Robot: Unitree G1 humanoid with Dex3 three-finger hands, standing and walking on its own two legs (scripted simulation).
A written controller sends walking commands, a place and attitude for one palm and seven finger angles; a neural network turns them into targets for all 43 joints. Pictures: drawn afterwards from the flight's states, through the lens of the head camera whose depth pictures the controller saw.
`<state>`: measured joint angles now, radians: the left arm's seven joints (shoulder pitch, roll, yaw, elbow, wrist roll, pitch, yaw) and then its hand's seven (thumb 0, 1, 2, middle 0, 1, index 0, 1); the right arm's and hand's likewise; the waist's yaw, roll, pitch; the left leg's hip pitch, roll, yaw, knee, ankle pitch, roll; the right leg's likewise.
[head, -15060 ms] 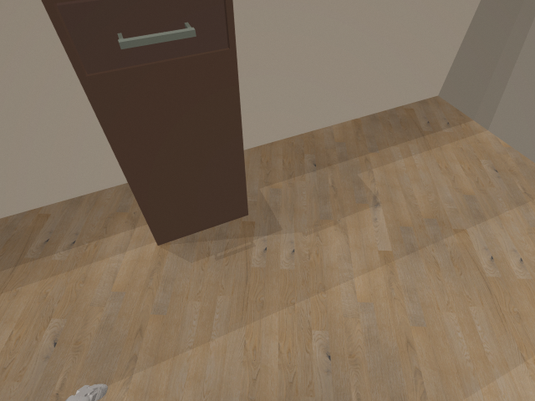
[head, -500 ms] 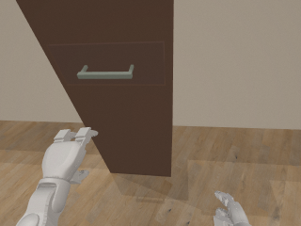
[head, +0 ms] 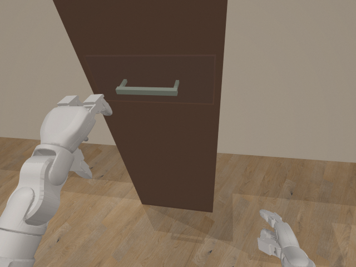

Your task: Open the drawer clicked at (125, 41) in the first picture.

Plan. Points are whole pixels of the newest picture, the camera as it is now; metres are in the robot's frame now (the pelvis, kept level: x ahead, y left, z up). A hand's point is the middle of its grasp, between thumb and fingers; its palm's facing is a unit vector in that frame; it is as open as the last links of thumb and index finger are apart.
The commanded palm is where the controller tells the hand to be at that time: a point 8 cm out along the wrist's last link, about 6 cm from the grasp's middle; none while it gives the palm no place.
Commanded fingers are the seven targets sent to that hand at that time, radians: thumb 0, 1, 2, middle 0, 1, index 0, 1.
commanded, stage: raise the hand with hooked fingers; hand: left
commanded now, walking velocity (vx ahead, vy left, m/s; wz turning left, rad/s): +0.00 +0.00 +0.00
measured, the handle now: (148, 87) +0.57 +0.19 +0.12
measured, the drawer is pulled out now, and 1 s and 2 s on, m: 0.00 0.00 0.00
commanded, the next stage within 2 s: move the hooked fingers above the handle in 0.58 s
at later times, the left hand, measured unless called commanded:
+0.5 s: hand (84, 127) +0.30 +0.23 +0.20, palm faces +0.12 -0.05 -0.99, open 13.8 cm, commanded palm +0.27 +0.24 +0.27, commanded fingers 0.00 -0.50 0.30 -0.30 -1.20 -0.30 -1.20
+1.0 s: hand (96, 113) +0.35 +0.23 +0.20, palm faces +0.11 -0.04 -0.99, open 13.8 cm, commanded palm +0.32 +0.23 +0.26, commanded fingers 0.00 -0.50 0.30 -0.30 -1.20 -0.30 -1.20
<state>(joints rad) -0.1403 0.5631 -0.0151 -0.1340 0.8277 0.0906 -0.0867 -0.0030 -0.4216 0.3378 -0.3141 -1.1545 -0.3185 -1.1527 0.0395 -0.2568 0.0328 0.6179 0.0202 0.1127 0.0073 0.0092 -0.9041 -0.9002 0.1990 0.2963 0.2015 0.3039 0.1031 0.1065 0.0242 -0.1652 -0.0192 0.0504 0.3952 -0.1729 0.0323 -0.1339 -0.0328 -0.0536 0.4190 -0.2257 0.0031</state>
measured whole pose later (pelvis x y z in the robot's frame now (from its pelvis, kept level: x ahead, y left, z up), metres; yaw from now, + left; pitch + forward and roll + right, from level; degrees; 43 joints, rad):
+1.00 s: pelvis -0.01 -0.01 +0.00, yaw +1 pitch -1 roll +0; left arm -0.47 0.61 -0.04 0.12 0.80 0.02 -0.21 0.00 -0.50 0.30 -0.32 -1.21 -0.33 -1.20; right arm 0.10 -0.27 0.04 0.64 0.03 0.08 0.00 0.01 -0.90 -0.90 0.20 0.30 0.20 0.30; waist 0.08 0.10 0.02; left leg -0.23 -0.01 0.02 0.41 -0.16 0.01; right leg -0.19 -0.02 -0.08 0.44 -0.22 -0.02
